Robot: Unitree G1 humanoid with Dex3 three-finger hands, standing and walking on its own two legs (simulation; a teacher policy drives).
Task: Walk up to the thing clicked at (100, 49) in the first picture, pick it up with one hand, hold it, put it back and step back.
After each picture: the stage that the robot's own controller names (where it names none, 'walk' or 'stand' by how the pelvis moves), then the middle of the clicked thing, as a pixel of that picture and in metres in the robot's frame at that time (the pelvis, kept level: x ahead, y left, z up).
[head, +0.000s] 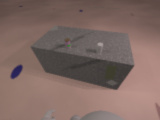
stand; (99, 48) +0.83 -0.05 -0.10
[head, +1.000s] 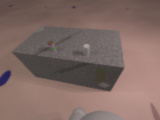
walk; (86, 50) +0.70 +0.15 -0.08
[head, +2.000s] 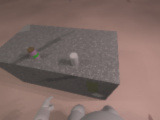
stand; (74, 59) +0.50 +0.20 -0.06
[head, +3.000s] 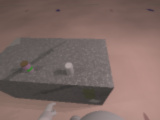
stand; (69, 69) +0.46 +0.22 -0.10
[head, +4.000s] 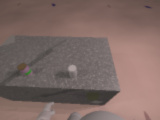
stand; (72, 71) +0.41 +0.19 -0.09
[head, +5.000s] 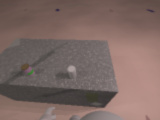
stand; (72, 72) +0.43 +0.20 -0.10
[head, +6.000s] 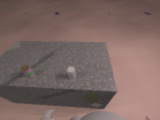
stand; (71, 73) +0.43 +0.21 -0.10
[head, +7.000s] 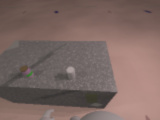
stand; (71, 73) +0.42 +0.21 -0.10
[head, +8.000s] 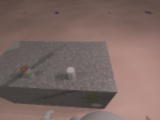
stand; (71, 73) +0.42 +0.21 -0.10
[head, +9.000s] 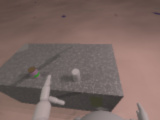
rise first; (76, 75) +0.41 +0.19 -0.10
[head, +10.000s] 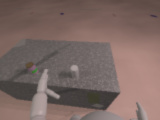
go down; (74, 71) +0.44 +0.19 -0.09
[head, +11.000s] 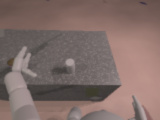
go down; (70, 66) +0.43 +0.18 -0.04
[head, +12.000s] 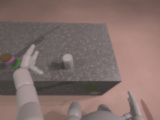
close in; (68, 62) +0.44 +0.18 -0.02
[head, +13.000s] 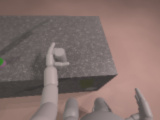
close; (61, 57) +0.46 +0.19 +0.02
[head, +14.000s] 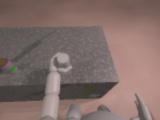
lift; (64, 62) +0.38 +0.18 +0.08
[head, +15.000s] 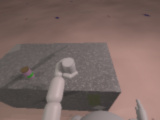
hold; (69, 68) +0.31 +0.16 +0.15
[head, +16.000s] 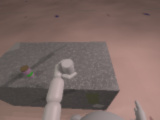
hold; (68, 69) +0.32 +0.17 +0.13
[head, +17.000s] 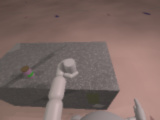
hold; (70, 68) +0.33 +0.16 +0.12
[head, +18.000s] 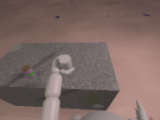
crouch; (66, 64) +0.33 +0.18 +0.15
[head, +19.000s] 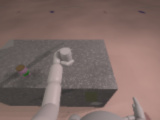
crouch; (66, 57) +0.41 +0.19 +0.13
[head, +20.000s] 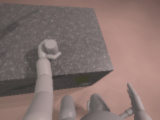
lower; (52, 49) +0.49 +0.21 +0.03
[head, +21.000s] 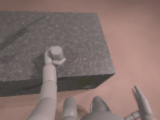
lower; (58, 55) +0.46 +0.20 +0.02
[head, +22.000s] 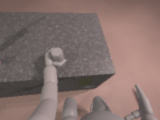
lower; (58, 57) +0.45 +0.19 +0.01
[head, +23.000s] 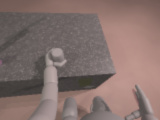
lower; (58, 57) +0.45 +0.19 +0.01
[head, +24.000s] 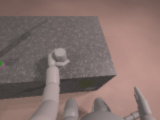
open; (61, 57) +0.45 +0.18 +0.02
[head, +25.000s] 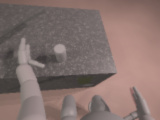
rise; (60, 53) +0.46 +0.18 +0.02
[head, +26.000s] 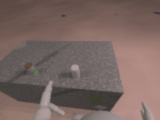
sink last; (75, 71) +0.43 +0.19 -0.05
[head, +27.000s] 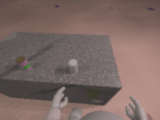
stand; (73, 66) +0.44 +0.18 -0.03
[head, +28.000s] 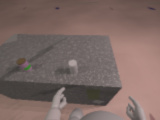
stand; (73, 67) +0.44 +0.18 -0.03
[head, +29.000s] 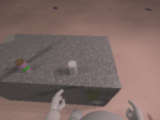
stand; (72, 68) +0.43 +0.18 -0.03
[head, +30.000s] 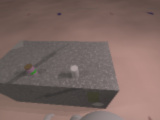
stand; (74, 72) +0.44 +0.19 -0.10
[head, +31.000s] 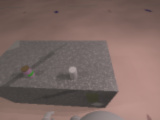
stand; (73, 73) +0.42 +0.19 -0.10
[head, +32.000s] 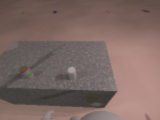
stand; (72, 73) +0.42 +0.20 -0.10
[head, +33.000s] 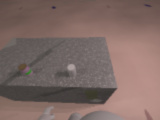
walk; (72, 70) +0.43 +0.20 -0.10
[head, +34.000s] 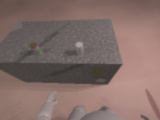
walk; (79, 48) +0.61 +0.16 -0.07
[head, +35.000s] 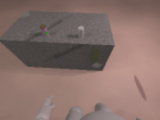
walk; (81, 32) +0.88 +0.17 -0.08
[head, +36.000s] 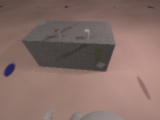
stand; (86, 34) +1.05 +0.16 -0.09
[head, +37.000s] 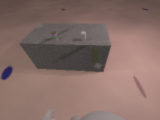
stand; (83, 36) +1.06 +0.18 -0.10
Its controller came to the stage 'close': yes
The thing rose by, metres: 0.23
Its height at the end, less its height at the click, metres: +0.00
